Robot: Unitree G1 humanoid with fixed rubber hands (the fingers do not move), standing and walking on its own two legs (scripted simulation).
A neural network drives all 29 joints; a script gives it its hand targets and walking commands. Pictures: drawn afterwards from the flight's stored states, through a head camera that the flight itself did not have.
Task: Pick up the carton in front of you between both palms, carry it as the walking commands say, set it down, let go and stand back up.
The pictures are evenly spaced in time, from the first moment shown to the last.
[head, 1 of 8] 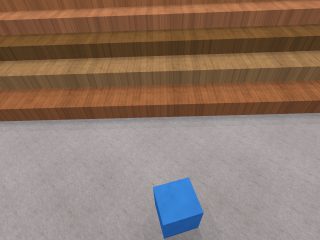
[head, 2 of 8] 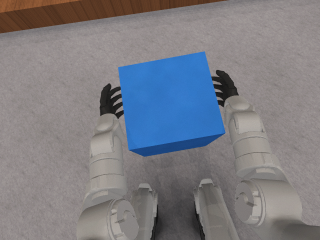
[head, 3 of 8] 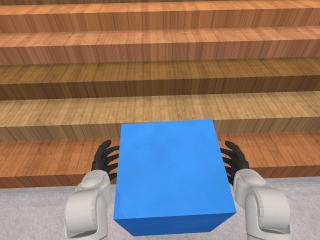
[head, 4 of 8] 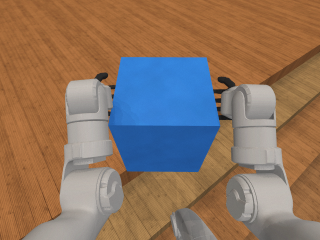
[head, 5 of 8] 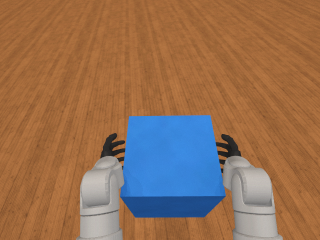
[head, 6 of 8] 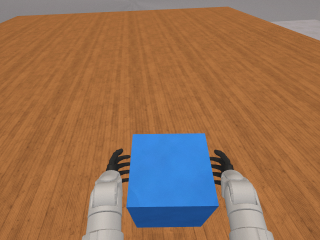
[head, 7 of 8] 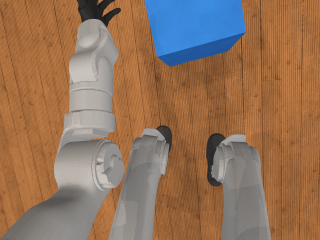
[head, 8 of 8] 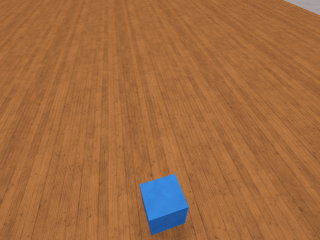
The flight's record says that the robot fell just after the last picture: no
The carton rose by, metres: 2.12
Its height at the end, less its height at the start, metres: +1.36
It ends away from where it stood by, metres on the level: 6.41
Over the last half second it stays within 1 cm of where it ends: yes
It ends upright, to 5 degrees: yes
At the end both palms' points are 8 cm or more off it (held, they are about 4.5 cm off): yes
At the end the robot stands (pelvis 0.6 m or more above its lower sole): yes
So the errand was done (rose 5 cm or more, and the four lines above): yes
